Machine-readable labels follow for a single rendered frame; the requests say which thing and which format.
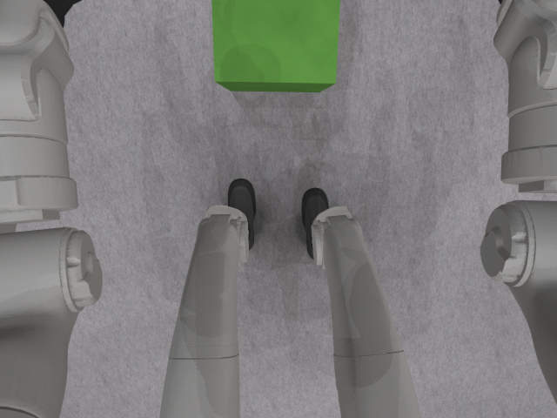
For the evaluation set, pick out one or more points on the right robot forearm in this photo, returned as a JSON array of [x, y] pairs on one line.
[[527, 39]]

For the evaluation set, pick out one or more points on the right robot upper arm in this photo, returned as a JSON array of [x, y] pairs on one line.
[[520, 249]]

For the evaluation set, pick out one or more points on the left robot upper arm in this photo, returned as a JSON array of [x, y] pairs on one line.
[[46, 278]]

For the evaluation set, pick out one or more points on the left robot hand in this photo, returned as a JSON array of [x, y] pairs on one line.
[[61, 7]]

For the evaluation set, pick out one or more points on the right robot thigh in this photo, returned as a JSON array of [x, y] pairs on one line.
[[371, 371]]

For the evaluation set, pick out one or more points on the right robot foot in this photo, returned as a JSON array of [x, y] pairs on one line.
[[314, 202]]

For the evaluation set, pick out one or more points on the left robot forearm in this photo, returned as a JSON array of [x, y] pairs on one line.
[[35, 67]]

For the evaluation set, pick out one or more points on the carton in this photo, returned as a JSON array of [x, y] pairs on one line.
[[275, 45]]

